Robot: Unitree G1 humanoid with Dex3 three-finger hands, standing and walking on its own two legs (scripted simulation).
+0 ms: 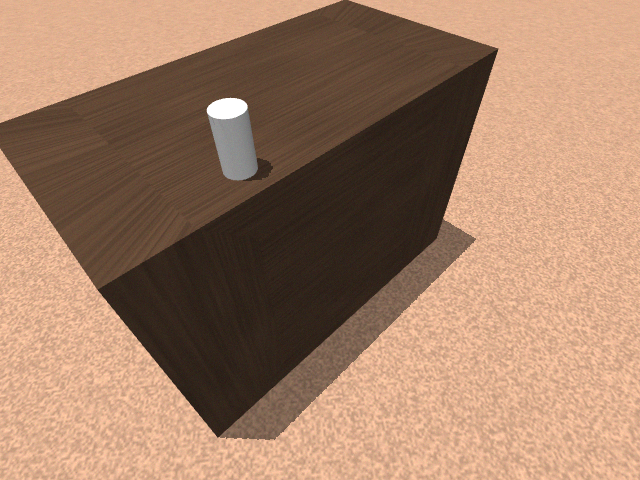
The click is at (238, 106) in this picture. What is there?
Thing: squat round
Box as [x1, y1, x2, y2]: [207, 98, 257, 179]
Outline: 220,99 211,103 208,106 207,113 221,167 224,175 228,178 244,179 251,176 257,169 246,103 240,99
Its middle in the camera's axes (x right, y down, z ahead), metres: -0.15 -0.17 +0.68
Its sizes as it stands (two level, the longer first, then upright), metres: 0.067 0.067 0.127
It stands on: a support 0.80 m high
